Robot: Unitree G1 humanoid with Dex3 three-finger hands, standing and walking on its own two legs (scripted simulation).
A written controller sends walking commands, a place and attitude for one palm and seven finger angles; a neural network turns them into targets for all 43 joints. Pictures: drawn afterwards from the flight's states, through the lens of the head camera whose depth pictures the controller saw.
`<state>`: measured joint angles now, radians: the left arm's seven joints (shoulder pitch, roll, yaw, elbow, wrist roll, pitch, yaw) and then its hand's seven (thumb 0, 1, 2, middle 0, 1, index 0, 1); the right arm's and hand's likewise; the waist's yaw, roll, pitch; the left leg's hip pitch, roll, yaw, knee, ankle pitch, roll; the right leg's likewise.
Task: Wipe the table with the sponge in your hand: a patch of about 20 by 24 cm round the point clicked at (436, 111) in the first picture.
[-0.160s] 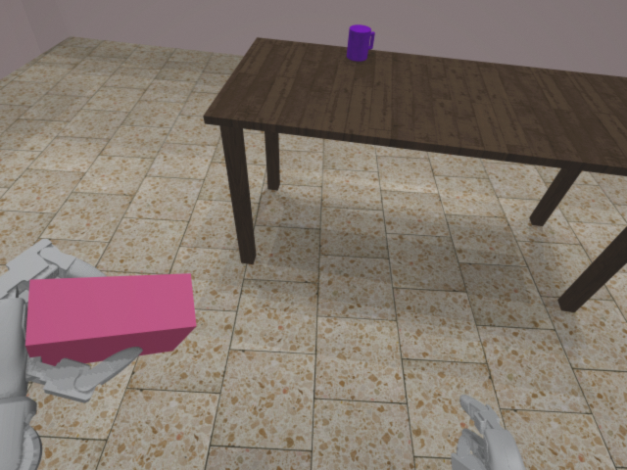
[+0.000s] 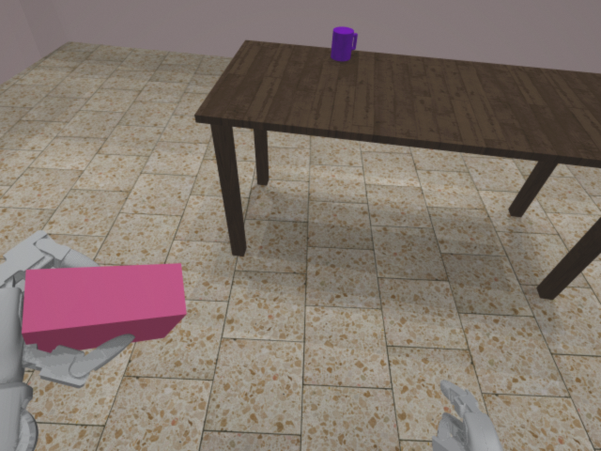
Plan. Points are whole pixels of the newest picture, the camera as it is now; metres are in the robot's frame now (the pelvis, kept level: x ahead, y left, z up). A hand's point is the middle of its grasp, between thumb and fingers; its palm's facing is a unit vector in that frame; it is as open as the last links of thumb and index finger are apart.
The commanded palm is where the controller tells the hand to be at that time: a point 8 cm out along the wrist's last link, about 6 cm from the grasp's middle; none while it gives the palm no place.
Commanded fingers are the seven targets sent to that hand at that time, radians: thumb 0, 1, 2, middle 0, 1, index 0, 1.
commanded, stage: stand and wait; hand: left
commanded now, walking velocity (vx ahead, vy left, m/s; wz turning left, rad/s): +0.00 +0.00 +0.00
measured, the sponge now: (130, 307) +0.23 +0.20 +0.14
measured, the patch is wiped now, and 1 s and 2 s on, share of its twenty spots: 0.00 0.00 0.00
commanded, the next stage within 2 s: look at it before walking up in 0.10 s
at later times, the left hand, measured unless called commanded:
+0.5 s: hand (83, 314) +0.21 +0.24 +0.15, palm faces +0.40 -0.83 -0.39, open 9.8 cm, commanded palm +0.17 +0.27 +0.18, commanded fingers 0.00 0.10 1.30 -1.20 -1.60 -1.20 -1.60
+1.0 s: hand (243, 213) +0.34 +0.10 +0.18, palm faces +0.09 -0.85 -0.51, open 9.8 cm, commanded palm +0.29 +0.16 +0.18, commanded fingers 0.00 0.10 1.30 -1.20 -1.60 -1.20 -1.60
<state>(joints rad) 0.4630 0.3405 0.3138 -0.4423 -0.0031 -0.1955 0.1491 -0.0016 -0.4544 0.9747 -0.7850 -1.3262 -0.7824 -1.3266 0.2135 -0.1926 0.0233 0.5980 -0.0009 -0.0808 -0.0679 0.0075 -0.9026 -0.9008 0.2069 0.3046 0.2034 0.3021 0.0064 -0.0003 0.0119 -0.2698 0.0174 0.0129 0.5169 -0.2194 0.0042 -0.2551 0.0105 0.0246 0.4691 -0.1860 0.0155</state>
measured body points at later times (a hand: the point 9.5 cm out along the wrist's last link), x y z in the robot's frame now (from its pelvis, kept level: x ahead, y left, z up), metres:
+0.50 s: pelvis -0.01 +0.00 +0.00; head -0.01 +0.00 +0.45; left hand +0.18 +0.28 +0.17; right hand +0.15 -0.24 -0.08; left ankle +0.04 +0.11 -0.74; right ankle +0.04 -0.13 -0.73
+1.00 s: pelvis +0.06 -0.06 +0.01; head +0.09 -0.08 +0.45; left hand +0.33 +0.14 +0.20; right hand +0.13 -0.35 -0.09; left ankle +0.16 +0.08 -0.68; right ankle +0.02 -0.11 -0.74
